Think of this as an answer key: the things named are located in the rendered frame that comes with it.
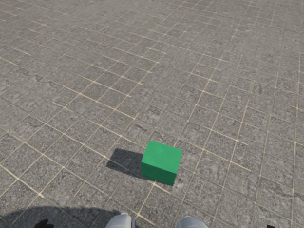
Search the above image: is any robot thigh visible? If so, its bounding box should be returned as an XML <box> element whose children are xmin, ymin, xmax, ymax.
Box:
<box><xmin>177</xmin><ymin>217</ymin><xmax>208</xmax><ymax>228</ymax></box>
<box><xmin>105</xmin><ymin>214</ymin><xmax>136</xmax><ymax>228</ymax></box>

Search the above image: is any robot right thigh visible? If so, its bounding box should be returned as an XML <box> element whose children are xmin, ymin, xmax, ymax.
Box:
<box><xmin>177</xmin><ymin>217</ymin><xmax>208</xmax><ymax>228</ymax></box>

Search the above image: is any carton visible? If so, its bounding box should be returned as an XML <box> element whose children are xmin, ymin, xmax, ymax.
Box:
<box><xmin>141</xmin><ymin>141</ymin><xmax>183</xmax><ymax>186</ymax></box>

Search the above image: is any left robot hand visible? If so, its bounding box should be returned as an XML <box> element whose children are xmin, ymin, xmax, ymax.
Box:
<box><xmin>34</xmin><ymin>218</ymin><xmax>54</xmax><ymax>228</ymax></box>

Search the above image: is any robot left thigh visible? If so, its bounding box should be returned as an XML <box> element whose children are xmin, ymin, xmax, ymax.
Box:
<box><xmin>105</xmin><ymin>214</ymin><xmax>136</xmax><ymax>228</ymax></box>

